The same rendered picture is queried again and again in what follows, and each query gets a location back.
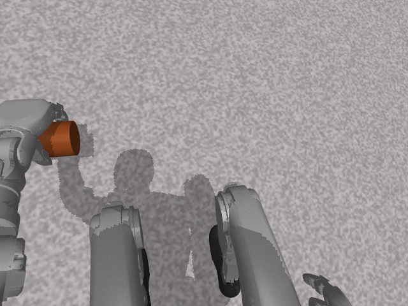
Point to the left robot hand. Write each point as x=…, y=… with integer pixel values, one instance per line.
x=35, y=116

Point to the left robot arm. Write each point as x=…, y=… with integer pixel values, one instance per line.
x=17, y=148

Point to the can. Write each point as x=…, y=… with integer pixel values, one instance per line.
x=61, y=139

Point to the right robot hand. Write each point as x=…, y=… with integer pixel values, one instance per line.
x=333, y=296

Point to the right robot foot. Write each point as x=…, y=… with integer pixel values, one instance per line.
x=228, y=289

